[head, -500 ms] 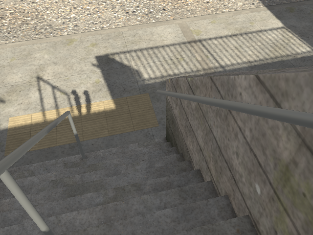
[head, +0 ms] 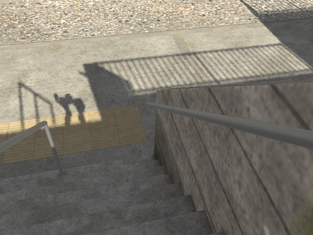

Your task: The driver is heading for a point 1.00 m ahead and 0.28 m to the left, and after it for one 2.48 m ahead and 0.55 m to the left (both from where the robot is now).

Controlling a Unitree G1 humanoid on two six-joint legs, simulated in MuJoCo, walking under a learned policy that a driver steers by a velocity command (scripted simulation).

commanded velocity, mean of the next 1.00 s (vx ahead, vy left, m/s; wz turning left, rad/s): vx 0.50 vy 0.00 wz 0.52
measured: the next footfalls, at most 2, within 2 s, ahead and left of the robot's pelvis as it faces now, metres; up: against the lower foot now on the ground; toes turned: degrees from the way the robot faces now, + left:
left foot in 0.44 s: +0.30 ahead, +0.13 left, -0.20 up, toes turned +17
right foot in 0.82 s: +0.57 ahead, -0.05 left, -0.41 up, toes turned +25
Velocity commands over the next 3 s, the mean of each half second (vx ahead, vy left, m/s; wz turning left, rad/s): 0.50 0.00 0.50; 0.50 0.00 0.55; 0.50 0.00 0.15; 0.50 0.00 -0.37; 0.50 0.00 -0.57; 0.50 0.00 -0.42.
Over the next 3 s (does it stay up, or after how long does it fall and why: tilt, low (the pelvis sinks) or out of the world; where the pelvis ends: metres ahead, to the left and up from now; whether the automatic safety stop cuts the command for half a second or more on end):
stays up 1.48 0.36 -1.26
